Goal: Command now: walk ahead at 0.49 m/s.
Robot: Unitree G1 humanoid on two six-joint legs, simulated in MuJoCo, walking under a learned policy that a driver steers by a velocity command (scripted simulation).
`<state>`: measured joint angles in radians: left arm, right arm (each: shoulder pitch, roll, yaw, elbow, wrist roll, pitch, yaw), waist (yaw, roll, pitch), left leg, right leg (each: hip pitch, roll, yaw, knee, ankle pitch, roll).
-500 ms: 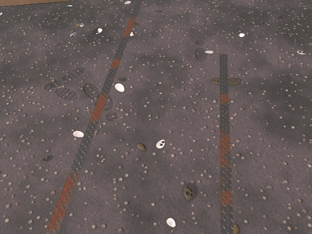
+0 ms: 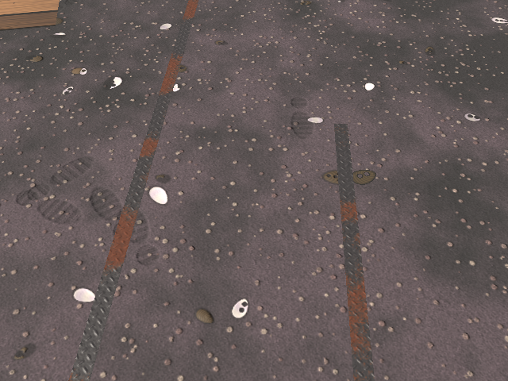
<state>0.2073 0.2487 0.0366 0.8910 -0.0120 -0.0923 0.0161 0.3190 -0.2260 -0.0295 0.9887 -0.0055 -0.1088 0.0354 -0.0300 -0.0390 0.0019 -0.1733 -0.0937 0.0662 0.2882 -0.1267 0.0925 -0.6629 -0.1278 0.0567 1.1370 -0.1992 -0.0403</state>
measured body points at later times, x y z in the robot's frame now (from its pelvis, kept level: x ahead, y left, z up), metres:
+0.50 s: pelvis +0.28 -0.08 +0.00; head +0.29 -0.10 +0.45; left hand +0.32 +0.18 -0.12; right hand +0.36 -0.35 -0.14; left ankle +0.28 +0.09 -0.65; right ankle +0.29 -0.17 -0.74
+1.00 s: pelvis +0.48 -0.02 -0.02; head +0.53 +0.01 +0.43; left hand +0.53 +0.29 -0.14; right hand +0.71 -0.23 -0.12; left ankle +0.56 +0.07 -0.74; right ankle +0.48 -0.19 -0.65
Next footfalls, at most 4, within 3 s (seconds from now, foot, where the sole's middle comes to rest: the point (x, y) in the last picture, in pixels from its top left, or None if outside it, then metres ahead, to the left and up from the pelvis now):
0.30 right None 0.33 -0.17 -0.78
0.84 left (228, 354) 0.59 0.08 -0.78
1.34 right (301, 327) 0.67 -0.13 -0.78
1.66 left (223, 377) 0.53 0.09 -0.78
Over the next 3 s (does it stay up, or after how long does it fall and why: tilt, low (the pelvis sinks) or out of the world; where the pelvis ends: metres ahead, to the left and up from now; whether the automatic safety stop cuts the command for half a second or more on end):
stays up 0.72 -0.05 -0.01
